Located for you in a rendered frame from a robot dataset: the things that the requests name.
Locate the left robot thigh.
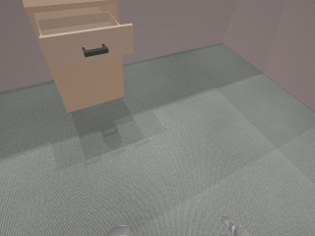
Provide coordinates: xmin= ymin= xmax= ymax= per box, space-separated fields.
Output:
xmin=105 ymin=226 xmax=135 ymax=236

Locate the right robot hand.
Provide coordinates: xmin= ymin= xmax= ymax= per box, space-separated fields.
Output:
xmin=221 ymin=216 xmax=250 ymax=236

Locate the drawer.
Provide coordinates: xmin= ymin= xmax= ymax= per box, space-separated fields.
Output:
xmin=35 ymin=11 xmax=134 ymax=70

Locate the cabinet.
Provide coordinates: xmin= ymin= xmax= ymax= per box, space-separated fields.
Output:
xmin=22 ymin=0 xmax=125 ymax=113

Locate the handle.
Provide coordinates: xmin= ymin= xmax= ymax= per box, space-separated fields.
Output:
xmin=82 ymin=44 xmax=109 ymax=57

